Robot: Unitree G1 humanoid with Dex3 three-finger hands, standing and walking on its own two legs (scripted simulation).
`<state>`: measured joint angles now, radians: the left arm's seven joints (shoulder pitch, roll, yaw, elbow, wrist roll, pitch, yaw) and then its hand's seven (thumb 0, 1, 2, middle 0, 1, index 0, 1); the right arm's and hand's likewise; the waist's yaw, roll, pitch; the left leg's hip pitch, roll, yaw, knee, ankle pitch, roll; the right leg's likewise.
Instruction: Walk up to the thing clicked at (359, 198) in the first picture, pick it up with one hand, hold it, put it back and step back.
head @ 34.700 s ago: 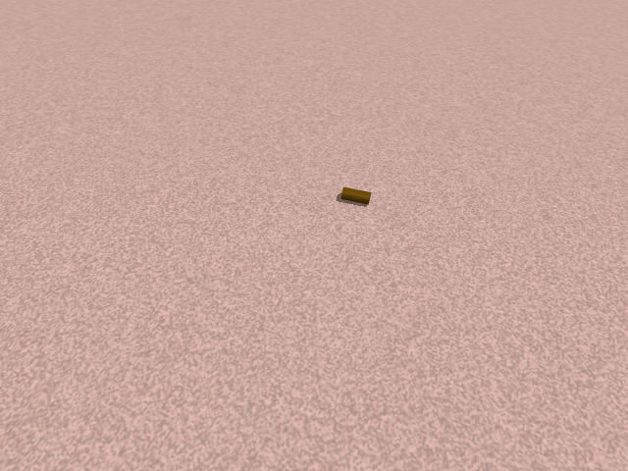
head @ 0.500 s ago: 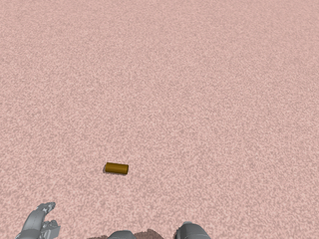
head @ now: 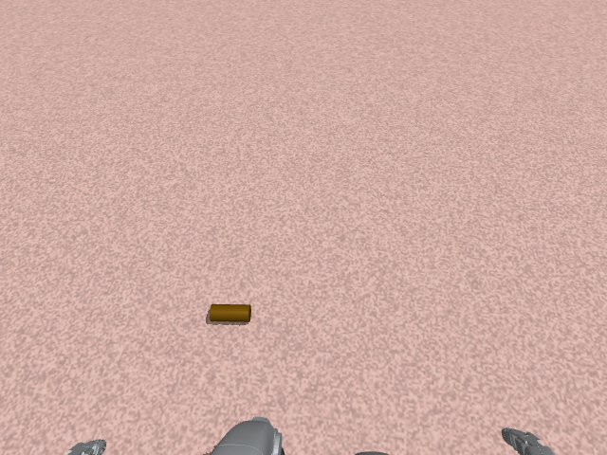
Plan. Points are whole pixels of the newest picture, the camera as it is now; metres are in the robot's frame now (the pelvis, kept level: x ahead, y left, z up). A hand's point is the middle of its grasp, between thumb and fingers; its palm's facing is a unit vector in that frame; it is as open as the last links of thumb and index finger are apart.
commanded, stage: step back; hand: left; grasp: from above
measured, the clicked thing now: (230, 313) +0.59 +0.27 -0.73
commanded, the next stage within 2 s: none
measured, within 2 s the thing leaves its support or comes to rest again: neither
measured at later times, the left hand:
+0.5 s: hand out of the picture -0.05 +0.28 -0.15, palm faces +0.03 -0.93 -0.37, open 7.4 cm
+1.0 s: hand out of the picture -0.22 +0.24 -0.14, palm faces +0.07 -0.91 -0.41, open 7.4 cm
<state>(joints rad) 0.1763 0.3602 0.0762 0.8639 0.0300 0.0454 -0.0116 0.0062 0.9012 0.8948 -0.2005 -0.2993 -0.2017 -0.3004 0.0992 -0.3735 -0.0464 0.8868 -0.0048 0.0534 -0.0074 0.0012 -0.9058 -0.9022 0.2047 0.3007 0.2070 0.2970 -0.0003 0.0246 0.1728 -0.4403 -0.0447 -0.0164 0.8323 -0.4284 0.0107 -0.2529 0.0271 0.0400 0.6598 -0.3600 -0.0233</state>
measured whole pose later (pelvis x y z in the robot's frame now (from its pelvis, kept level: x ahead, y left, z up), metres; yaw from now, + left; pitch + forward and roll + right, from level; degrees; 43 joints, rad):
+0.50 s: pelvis -0.15 +0.00 +0.01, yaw +1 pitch -2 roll -1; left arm 0.17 0.41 0.09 0.80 0.02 0.08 0.01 0.01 0.90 0.89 -0.20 -0.30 -0.20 -0.30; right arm 0.13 -0.35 -0.04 0.84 -0.03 0.01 -0.01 0.00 -0.90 -0.90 0.21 0.30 0.21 0.30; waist 0.01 -0.04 0.18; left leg -0.33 0.02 -0.01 0.58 -0.21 0.02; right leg -0.42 0.10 0.15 1.19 -0.51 0.02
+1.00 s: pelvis -0.33 -0.04 -0.01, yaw +5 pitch -3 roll +1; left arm 0.13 0.39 0.07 0.76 0.03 0.06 0.01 0.01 0.90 0.89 -0.20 -0.30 -0.20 -0.30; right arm 0.22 -0.38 -0.05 0.89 -0.02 0.04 -0.02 0.00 -0.91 -0.90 0.20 0.30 0.20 0.30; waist 0.00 -0.03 0.18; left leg -0.26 -0.06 -0.02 0.66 -0.36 0.01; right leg -0.41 -0.08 -0.04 0.73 -0.27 0.00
